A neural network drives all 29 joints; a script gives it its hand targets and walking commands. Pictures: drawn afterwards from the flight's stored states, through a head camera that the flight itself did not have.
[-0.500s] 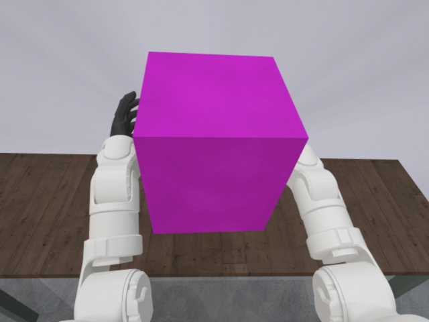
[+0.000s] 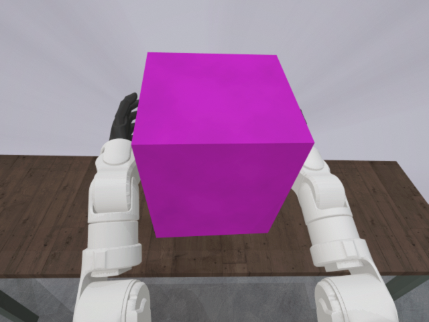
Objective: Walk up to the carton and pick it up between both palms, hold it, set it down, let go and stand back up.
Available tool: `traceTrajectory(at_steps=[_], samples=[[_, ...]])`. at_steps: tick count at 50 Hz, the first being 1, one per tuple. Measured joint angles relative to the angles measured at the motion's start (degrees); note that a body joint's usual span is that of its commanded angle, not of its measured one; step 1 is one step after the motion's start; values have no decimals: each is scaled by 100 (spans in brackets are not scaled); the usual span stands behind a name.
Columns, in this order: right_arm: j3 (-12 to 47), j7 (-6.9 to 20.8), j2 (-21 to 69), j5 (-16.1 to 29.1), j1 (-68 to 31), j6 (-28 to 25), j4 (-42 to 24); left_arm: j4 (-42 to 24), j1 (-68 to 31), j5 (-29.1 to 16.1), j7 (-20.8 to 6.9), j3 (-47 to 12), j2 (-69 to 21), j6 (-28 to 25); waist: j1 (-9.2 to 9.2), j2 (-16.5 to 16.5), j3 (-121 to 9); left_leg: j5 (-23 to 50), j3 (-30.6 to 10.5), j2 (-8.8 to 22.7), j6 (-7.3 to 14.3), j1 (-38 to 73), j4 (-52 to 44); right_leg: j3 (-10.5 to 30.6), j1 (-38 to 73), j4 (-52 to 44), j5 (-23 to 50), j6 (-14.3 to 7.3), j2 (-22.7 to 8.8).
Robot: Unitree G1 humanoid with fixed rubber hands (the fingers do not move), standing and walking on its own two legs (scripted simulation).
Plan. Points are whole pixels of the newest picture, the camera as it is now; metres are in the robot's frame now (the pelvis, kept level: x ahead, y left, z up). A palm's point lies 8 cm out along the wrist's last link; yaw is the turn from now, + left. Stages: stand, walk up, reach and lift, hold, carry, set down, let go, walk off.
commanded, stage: hold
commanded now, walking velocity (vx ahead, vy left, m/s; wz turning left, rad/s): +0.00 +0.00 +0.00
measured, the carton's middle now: (213, 151) +0.35 +0.01 +0.17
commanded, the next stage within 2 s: none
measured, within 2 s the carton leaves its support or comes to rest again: neither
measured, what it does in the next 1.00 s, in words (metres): stands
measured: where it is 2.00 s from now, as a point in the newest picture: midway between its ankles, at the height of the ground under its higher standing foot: outside the picture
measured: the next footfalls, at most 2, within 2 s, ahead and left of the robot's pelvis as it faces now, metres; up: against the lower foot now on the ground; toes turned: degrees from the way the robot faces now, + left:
none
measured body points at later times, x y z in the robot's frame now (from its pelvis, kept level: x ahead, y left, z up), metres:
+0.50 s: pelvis -0.01 +0.00 +0.00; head -0.03 +0.02 +0.45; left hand +0.37 +0.16 +0.19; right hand +0.38 -0.14 +0.17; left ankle +0.02 +0.10 -0.75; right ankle +0.03 -0.14 -0.75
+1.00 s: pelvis +0.00 +0.00 +0.00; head -0.02 +0.02 +0.45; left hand +0.38 +0.16 +0.19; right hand +0.38 -0.14 +0.17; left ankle +0.02 +0.10 -0.75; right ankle +0.03 -0.14 -0.75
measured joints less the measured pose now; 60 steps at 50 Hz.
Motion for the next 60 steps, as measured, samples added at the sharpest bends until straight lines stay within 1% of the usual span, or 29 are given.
traceTrajectory(at_steps=[8,15,19,30,36,45,51,60], samples=[[0,79,17,0,-16,-225,268,11,-20,17,0,35,-12,49,0,0,0,64,0,-1,20,2,0,0,3,0,64,0,0],[0,114,19,0,-204,-394,736,264,-185,88,-13,194,-44,50,0,0,47,93,0,-4,43,2,-2,0,2,0,91,0,-1],[0,122,19,-1,-279,-516,854,289,-236,93,-14,235,-43,-5,0,0,71,86,0,-5,37,5,-7,0,3,0,84,0,-2],[0,86,19,-17,-282,-579,813,303,-250,93,-16,236,-44,-96,0,-32,145,3,0,-4,26,6,-8,0,3,0,0,0,-2],[0,13,19,-17,-176,-375,424,204,-48,93,-33,142,-44,-234,-1,-37,171,-41,0,-3,6,8,-8,0,4,0,-42,0,-2],[0,-14,19,-17,-12,-255,-93,-163,67,94,-36,11,-44,-190,0,-37,139,-50,-1,-2,-12,9,-8,0,6,0,-55,0,-2],[0,37,19,-16,-12,-201,20,-174,70,93,-36,13,-44,-9,0,-37,121,-36,-1,-2,-11,82,-8,0,78,0,-42,0,-2],[0,77,21,-17,-12,-222,115,-174,70,94,-36,18,-44,77,0,-37,123,44,-1,-4,14,89,-8,0,86,0,39,0,-2]])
